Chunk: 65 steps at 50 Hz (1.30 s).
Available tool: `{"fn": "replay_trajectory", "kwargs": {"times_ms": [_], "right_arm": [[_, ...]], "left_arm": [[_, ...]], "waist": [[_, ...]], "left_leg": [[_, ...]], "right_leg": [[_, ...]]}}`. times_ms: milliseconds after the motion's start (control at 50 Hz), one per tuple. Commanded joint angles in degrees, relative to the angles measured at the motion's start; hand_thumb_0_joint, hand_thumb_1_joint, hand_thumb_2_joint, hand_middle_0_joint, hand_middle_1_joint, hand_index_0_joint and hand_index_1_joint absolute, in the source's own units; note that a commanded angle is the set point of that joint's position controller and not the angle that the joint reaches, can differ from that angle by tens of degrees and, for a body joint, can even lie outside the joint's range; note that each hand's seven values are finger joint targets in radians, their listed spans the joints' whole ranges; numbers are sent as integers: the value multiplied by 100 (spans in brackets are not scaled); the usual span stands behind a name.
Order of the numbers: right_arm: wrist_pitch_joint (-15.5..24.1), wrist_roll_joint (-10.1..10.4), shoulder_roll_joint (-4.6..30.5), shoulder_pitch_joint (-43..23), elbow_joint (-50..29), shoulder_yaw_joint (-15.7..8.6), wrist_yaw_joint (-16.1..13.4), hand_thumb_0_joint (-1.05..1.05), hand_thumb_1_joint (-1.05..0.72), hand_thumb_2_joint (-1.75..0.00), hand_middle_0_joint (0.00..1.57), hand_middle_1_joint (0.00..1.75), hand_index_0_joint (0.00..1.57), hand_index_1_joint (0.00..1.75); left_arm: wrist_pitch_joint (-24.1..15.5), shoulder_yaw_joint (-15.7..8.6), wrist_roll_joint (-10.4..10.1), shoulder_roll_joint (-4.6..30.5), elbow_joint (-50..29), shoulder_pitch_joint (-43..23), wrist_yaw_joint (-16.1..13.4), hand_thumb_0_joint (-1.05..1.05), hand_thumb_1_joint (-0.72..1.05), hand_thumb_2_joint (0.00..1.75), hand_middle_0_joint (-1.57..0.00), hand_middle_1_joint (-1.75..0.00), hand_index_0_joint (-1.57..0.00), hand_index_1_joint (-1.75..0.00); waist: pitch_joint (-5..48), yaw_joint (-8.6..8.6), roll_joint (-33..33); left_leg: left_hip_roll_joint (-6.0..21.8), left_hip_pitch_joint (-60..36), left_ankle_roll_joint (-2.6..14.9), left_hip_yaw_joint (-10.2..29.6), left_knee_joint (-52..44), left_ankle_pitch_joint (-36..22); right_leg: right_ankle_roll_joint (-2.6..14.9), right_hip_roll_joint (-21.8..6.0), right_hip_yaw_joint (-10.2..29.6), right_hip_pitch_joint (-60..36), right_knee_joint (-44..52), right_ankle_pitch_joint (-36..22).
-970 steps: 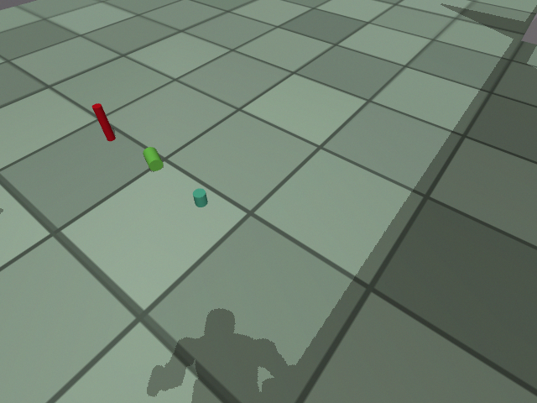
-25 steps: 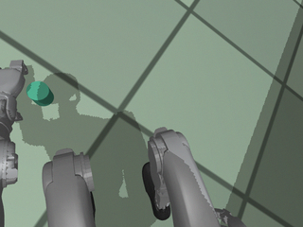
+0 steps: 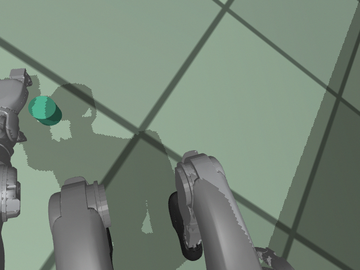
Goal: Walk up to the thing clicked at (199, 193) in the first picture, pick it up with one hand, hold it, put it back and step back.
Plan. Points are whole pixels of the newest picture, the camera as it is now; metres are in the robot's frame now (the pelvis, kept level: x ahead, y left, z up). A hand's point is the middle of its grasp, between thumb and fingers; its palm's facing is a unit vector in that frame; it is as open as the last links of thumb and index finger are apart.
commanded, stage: approach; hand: left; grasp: from above
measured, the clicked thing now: (46, 111) +0.52 +0.24 -0.29
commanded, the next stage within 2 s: rest palm in 0.72 s
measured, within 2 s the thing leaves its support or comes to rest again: neither
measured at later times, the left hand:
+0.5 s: hand (49, 82) +0.54 +0.20 -0.16, palm faces -0.37 -0.04 -0.93, open 13.4 cm
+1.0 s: hand (30, 101) +0.51 +0.24 -0.18, palm faces -0.43 -0.04 -0.90, open 13.4 cm
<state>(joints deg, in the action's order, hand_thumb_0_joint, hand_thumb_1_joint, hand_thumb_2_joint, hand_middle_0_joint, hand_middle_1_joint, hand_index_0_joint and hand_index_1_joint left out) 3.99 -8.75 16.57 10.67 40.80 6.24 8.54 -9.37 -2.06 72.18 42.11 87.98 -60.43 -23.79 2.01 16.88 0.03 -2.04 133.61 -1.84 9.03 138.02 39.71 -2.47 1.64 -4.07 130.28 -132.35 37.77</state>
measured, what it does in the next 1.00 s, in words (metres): stands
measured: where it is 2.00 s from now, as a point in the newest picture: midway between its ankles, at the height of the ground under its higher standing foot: (147, 252)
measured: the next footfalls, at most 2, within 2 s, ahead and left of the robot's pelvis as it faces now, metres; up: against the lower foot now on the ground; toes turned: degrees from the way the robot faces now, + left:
none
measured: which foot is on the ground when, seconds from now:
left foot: down 0.00-1.00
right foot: down 0.00-1.00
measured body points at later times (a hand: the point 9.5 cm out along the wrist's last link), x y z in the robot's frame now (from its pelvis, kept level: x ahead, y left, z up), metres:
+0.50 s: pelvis +0.00 +0.00 +0.00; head +0.26 +0.07 +0.37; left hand +0.56 +0.20 -0.10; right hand +0.01 -0.27 -0.08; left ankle +0.07 +0.13 -0.30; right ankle +0.10 -0.12 -0.30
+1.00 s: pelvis +0.00 +0.00 -0.01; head +0.25 +0.08 +0.36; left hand +0.52 +0.24 -0.13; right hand +0.03 -0.28 -0.09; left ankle +0.07 +0.13 -0.30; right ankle +0.10 -0.12 -0.30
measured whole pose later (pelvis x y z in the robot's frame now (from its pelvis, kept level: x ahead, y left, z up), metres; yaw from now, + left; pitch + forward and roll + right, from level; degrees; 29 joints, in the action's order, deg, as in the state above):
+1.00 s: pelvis +0.00 +0.00 -0.01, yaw -1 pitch +34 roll -9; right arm 3.0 -9.3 17.3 9.9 40.2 7.7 7.0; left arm -8.9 4.2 71.4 41.5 90.2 -67.6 -22.7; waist 0.4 18.3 1.7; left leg -2.4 134.7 -1.9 9.8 139.5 39.1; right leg -2.3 1.6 -4.8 130.9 -133.2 37.1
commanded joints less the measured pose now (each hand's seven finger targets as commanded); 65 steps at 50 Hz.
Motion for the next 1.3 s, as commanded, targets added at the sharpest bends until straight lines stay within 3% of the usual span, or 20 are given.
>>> {"fn": "replay_trajectory", "kwargs": {"times_ms": [0,80,140,160,280,340,420,500,560,640,700,760,860,880,940,1040,1140,1180,1240,1280], "right_arm": [[3,12,1415,1308,4,-431,-88,0,-90,-90,20,30,20,30],[-22,20,1414,1278,10,-436,-94,0,-91,-90,20,30,20,30],[-20,32,1409,1291,77,-450,-106,0,-91,-90,20,30,20,30],[4,14,1404,1339,85,-447,-106,0,-91,-90,20,30,20,30],[45,-46,1451,1410,205,-405,-155,0,-90,-90,20,30,20,30],[65,-69,1505,1446,191,-345,-134,0,-91,-90,20,30,20,30],[-13,-38,1486,1352,-49,-220,-70,0,-91,-90,20,30,20,30],[-136,92,1443,1229,-292,-147,-30,0,-91,-90,20,30,20,30],[-198,166,1410,1183,-328,-151,-41,0,-91,-90,20,30,20,30],[-237,150,1460,1262,-274,-224,-97,0,-91,-90,20,30,20,30],[-246,75,1544,1359,-356,-292,-131,0,-91,-90,20,30,20,30],[-221,23,1453,1504,-187,-317,-188,0,-91,-90,20,30,20,30],[-162,-18,1545,1466,-41,-369,-269,0,-90,-90,20,30,20,30],[-142,-38,1458,1415,-23,-353,-268,0,-90,-90,20,30,20,30],[-83,-76,1510,1442,39,-245,-223,0,-90,-90,20,30,20,30],[-13,-108,1636,1420,-44,-118,-157,0,-90,-90,20,30,20,30],[82,-150,1746,1350,-284,-24,-76,0,-89,-90,20,30,20,30],[165,-194,1750,1357,-312,26,-15,0,-90,-90,20,30,20,30],[208,-220,1747,1334,-350,113,14,0,-90,-90,20,30,20,30],[276,-274,1728,1323,-283,168,80,0,-90,-90,20,30,20,30]], "left_arm": [[-8,-106,-97,1216,-687,-1813,-206,0,-51,97,-11,-100,-11,-100],[11,-84,-65,1219,-873,-1945,-248,0,-51,100,-12,-104,-12,-104],[27,133,-91,826,-861,-2365,-274,0,-46,101,-16,-102,-15,-103],[34,266,-92,640,-834,-2573,-261,0,-46,103,-16,-103,-15,-104],[199,599,-121,193,-500,-3262,-372,0,-48,98,-12,-105,-12,-105],[395,491,-18,460,-221,-3325,-426,0,-50,99,-10,-106,-11,-105],[734,240,69,879,-82,-3032,-494,0,-47,101,-14,-106,-14,-106],[1066,128,-75,956,-133,-2562,-435,0,-45,103,-14,-108,-15,-107],[1199,63,-320,1049,-49,-2005,-226,0,-45,105,-14,-108,-15,-108],[1017,69,-601,960,-278,-1874,154,0,-45,103,-14,-111,-15,-110],[638,-65,-631,1136,-869,-2256,401,0,-45,103,-14,-112,-15,-111],[188,203,-540,846,-1534,-2922,460,0,-47,106,-11,-117,-13,-115],[-157,446,-199,743,-1439,-3212,158,0,-52,103,-8,-109,-8,-108],[-113,581,-185,476,-876,-2871,69,0,-52,102,-7,-107,-8,-107],[30,645,-66,369,-107,-2682,-199,0,-50,109,-9,-110,-9,-110],[318,389,174,818,256,-2668,-451,0,-42,111,-13,-112,-13,-112],[421,73,102,1232,164,-2707,-690,0,-43,103,-10,-110,-11,-109],[419,21,86,1250,392,-2615,-755,0,-46,98,-8,-107,-9,-105],[362,-91,71,1560,-1,-2869,-866,0,-46,100,-9,-106,-10,-105],[333,-65,26,1554,226,-2694,-918,0,-47,102,-9,-108,-9,-107]], "waist": [[3845,116,-1690],[4064,91,-1896],[3900,273,-1964],[3769,460,-1910],[3688,677,-1980],[3700,637,-2009],[4159,352,-2260],[4480,222,-2044],[4157,146,-1542],[3594,296,-1066],[3626,431,-1061],[3906,605,-1498],[3802,602,-2033],[3587,633,-1953],[3299,650,-1858],[3340,634,-2043],[3600,669,-2066],[3218,782,-1905],[3662,737,-2227],[3382,813,-2032]], "left_leg": [[47,-2681,349,-647,-1379,-1012],[61,-2838,331,-651,-1395,-1122],[71,-2931,297,-582,-1475,-986],[98,-2937,308,-556,-1412,-941],[98,-2980,287,-523,-1467,-753],[98,-2921,296,-535,-1467,-864],[89,-2940,311,-654,-1473,-1296],[101,-2821,380,-706,-1457,-1603],[102,-2266,473,-766,-1388,-1380],[95,-1756,482,-706,-1286,-1016],[90,-1886,415,-618,-1200,-854],[106,-2343,314,-543,-1131,-825],[65,-2889,211,-481,-1289,-571],[75,-2861,218,-488,-1296,-528],[80,-2706,256,-453,-1364,-628],[95,-2811,265,-474,-1240,-1264],[129,-2870,294,-458,-1127,-1509],[146,-2573,319,-460,-1057,-1252],[175,-2722,325,-481,-1010,-1237],[203,-2442,354,-486,-920,-1028]], "right_leg": [[442,124,-540,-2258,1313,-1192],[441,130,-540,-2325,1277,-1325],[496,142,-605,-1900,1245,-1190],[480,150,-631,-1841,1286,-1187],[482,157,-655,-1707,1346,-1083],[483,154,-647,-1741,1305,-1180],[491,165,-556,-2223,1218,-1556],[446,223,-492,-2680,1233,-1894],[384,240,-381,-2903,1351,-1713],[412,245,-364,-2863,1478,-1233],[464,219,-423,-2883,1493,-894],[486,229,-470,-2651,1427,-819],[530,178,-690,-1850,1321,-648],[513,193,-686,-1800,1304,-678],[485,190,-768,-1689,1218,-912],[473,158,-745,-1793,1005,-1492],[455,170,-740,-2101,984,-1714],[449,189,-758,-2003,1008,-1475],[433,212,-721,-2334,1006,-1516],[405,254,-703,-2396,1045,-1376]]}}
